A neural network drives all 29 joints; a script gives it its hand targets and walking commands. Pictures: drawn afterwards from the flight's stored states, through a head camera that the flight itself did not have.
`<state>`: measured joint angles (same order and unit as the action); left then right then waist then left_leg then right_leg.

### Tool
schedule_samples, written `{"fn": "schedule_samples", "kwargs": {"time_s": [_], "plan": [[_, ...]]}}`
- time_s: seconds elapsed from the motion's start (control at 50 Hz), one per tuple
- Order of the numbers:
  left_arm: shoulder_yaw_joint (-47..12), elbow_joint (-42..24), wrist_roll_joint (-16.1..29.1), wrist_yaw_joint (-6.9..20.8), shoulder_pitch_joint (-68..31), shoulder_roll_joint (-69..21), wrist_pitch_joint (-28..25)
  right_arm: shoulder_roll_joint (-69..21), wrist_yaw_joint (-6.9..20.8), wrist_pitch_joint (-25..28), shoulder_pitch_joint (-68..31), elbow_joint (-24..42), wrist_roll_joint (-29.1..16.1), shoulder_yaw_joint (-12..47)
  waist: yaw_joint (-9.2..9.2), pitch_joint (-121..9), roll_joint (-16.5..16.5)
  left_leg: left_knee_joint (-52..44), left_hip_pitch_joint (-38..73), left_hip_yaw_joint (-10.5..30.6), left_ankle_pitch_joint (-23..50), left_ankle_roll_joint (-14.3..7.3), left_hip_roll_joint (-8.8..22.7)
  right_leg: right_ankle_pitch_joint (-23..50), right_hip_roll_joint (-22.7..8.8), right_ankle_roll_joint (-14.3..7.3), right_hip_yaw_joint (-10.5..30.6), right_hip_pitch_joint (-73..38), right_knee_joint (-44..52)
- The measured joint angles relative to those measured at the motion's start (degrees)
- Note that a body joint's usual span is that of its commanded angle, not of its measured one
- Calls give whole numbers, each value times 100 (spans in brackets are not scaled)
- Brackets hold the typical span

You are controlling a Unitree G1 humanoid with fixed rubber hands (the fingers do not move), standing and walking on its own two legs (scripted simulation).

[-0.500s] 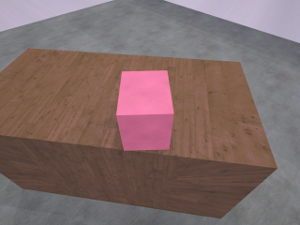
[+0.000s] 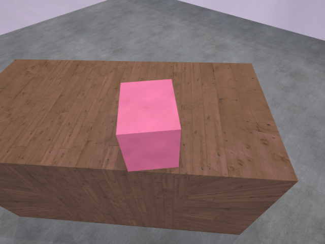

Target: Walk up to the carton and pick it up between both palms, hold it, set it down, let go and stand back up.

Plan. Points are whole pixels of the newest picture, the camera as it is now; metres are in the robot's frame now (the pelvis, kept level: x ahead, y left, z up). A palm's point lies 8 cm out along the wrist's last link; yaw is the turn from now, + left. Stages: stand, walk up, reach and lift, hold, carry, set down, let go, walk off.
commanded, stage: walk up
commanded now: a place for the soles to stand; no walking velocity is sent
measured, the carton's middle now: (149, 125) +0.48 +0.06 -0.01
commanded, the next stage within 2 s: reach and lift in 0.72 s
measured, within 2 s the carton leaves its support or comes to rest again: neither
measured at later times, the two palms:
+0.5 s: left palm out of the picture +0.04 +0.24 -0.13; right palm out of the picture +0.02 -0.27 -0.14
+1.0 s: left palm (85, 236) +0.19 +0.23 -0.10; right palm out of the picture +0.14 -0.27 -0.11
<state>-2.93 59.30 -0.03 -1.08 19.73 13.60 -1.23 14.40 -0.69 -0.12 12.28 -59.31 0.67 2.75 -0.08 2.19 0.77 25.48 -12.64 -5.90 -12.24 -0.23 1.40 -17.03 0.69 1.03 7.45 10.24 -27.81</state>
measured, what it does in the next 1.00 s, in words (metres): stands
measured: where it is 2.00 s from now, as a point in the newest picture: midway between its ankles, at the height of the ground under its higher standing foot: outside the picture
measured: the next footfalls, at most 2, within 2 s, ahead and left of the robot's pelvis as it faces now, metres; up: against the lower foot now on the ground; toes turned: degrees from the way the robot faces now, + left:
none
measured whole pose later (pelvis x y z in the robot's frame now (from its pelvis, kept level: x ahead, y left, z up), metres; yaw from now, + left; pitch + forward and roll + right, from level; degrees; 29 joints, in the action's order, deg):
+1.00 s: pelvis -0.03 +0.00 -0.03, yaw -2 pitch -3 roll +0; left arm 2.8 28.0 -8.9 5.7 -4.8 15.4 37.0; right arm 14.6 1.6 -7.2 -5.4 -46.5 -3.9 -1.8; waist 3.1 8.4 1.5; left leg 42.6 -21.1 -5.5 -18.7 0.9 4.9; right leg -20.3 0.0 0.2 0.2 18.5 -42.2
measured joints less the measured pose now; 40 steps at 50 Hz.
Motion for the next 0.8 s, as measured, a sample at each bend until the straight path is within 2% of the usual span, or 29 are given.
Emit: {"fn": "schedule_samples", "kwargs": {"time_s": [0.74,0.76,0.8], "plan": [[39,-186,14,-88,-255,106,57,110,-6,-129,74,-45,7,-37,64,68,50,157,188,-578,-222,75,238,-82,231,-28,557,173,-366],[66,-250,63,-50,-362,114,370,92,74,-89,-3,-115,169,-215,118,-8,26,332,-40,-474,-281,80,220,-131,147,-75,324,367,-490],[68,-531,165,-37,-1001,228,1326,36,292,-59,-437,-191,516,-647,210,178,13,914,-551,-241,-426,57,202,-281,-22,-38,-124,750,-947]]}}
